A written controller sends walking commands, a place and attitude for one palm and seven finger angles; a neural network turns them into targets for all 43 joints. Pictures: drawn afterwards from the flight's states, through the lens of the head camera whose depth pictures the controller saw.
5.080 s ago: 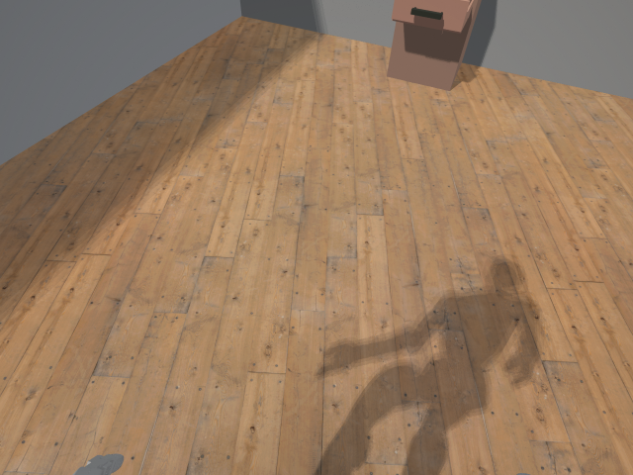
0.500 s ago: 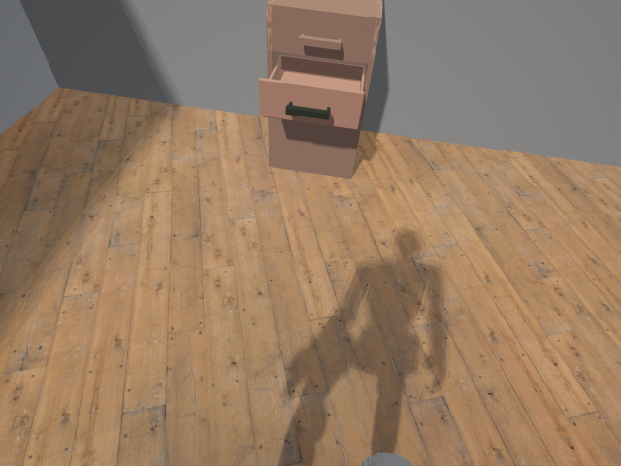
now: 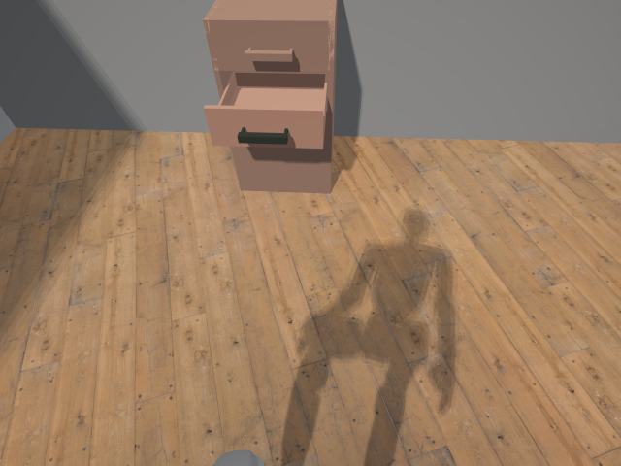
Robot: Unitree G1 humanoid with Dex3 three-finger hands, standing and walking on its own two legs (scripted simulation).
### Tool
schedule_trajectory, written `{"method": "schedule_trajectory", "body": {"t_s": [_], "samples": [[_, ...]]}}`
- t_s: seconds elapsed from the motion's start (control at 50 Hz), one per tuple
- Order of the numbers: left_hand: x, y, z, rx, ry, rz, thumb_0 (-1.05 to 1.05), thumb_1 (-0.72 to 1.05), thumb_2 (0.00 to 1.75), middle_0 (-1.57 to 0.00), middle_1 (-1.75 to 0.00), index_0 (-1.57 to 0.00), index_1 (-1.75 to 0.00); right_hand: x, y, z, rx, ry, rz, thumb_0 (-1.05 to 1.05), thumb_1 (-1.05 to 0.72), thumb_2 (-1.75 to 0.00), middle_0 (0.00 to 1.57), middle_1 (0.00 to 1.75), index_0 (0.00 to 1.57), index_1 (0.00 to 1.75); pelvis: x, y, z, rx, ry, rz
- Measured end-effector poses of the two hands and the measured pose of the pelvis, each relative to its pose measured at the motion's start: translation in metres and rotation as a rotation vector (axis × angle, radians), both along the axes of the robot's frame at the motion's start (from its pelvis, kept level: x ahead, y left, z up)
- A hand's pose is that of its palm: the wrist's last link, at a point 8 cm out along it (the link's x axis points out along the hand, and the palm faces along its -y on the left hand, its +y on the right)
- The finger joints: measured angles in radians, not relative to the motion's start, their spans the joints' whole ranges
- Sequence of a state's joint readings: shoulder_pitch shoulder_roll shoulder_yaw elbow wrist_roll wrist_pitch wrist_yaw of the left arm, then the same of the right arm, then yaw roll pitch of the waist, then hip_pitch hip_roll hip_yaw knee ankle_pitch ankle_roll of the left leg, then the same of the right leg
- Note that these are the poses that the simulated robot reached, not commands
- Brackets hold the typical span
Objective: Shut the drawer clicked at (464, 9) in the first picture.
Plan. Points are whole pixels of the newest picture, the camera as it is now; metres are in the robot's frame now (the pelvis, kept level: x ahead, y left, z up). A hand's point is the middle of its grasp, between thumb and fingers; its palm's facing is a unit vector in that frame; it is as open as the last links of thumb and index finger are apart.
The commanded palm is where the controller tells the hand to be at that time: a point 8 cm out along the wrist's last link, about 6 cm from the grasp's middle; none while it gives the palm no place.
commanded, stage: walk to a spot facing it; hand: left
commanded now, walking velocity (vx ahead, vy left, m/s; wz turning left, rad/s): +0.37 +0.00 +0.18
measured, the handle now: (263, 134) +1.11 +0.20 -0.25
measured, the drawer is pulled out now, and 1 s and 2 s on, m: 0.25 0.25 0.25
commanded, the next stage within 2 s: take the last steps up to it in 0.78 s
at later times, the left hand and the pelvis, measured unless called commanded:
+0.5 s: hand out of the picture +0.14 +0.24 -0.18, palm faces +0.14 -0.98 -0.15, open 7.3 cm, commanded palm none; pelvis +0.21 +0.07 +0.00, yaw +3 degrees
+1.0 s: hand (235, 264) +0.52 +0.18 -0.16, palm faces -0.02 -0.97 -0.22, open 7.3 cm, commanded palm none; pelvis +0.42 +0.00 -0.01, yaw -1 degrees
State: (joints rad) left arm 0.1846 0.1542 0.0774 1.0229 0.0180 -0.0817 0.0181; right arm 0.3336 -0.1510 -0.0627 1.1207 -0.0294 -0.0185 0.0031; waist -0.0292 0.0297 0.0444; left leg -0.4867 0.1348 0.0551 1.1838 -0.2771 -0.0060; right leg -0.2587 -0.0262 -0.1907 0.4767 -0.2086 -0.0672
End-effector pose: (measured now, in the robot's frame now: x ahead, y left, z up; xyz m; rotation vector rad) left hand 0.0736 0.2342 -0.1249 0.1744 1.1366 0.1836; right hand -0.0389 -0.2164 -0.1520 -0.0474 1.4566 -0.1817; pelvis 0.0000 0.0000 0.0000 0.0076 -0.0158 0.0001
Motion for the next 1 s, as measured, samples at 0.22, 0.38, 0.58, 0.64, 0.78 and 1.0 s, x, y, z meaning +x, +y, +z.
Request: {"method": "schedule_trajectory", "body": {"t_s": [0.22, 0.38, 0.58, 0.64, 0.78, 1.0], "samples": [[-0.029, 0.000, -0.011, -0.068, 0.238, 0.113, 0.00, 0.93, 0.90, -0.20, -0.30, -0.20, -0.29, 0.222, -0.007, 0.028, -0.057, -0.300, 0.169, 0.00, -0.91, -0.90, 0.20, 0.30, 0.19, 0.30, 0.086, 0.012, 0.006, -0.028, 0.009, 0.046], [-0.024, 0.016, -0.036, -0.154, 0.429, 0.207, 0.00, 0.91, 0.90, -0.20, -0.30, -0.20, -0.29, 0.344, 0.047, 0.024, -0.078, -0.378, 0.296, 0.00, -0.91, -0.90, 0.20, 0.30, 0.19, 0.30, 0.162, 0.052, -0.014, -0.032, 0.011, 0.070], [0.147, 0.071, -0.019, -0.077, 0.238, 0.115, 0.01, 0.91, 0.90, -0.20, -0.30, -0.20, -0.29, 0.336, 0.054, 0.028, -0.110, -0.237, 0.149, -0.02, -0.95, -0.90, 0.21, 0.30, 0.20, 0.30, 0.239, 0.072, 0.005, 0.000, 0.004, 0.046], [0.210, 0.077, -0.012, -0.056, 0.150, 0.081, 0.01, 0.91, 0.90, -0.20, -0.30, -0.20, -0.29, 0.324, 0.048, 0.025, -0.103, -0.153, 0.119, -0.02, -0.95, -0.90, 0.20, 0.30, 0.20, 0.30, 0.264, 0.069, 0.006, 0.010, 0.005, 0.035], [0.347, 0.056, -0.003, -0.015, 0.035, -0.048, 0.00, 0.92, 0.90, -0.19, -0.30, -0.20, -0.29, 0.311, 0.041, 0.008, -0.042, 0.015, 0.009, 0.00, -0.92, -0.90, 0.20, 0.30, 0.20, 0.30, 0.327, 0.049, -0.001, 0.029, 0.009, -0.011], [0.437, -0.005, -0.003, -0.006, 0.007, -0.074, 0.00, 0.91, 0.90, -0.20, -0.30, -0.20, -0.29, 0.412, 0.001, -0.008, 0.001, 0.027, -0.003, 0.01, -0.91, -0.90, 0.20, 0.30, 0.20, 0.30, 0.416, 0.003, -0.005, 0.012, 0.001, -0.019]]}}
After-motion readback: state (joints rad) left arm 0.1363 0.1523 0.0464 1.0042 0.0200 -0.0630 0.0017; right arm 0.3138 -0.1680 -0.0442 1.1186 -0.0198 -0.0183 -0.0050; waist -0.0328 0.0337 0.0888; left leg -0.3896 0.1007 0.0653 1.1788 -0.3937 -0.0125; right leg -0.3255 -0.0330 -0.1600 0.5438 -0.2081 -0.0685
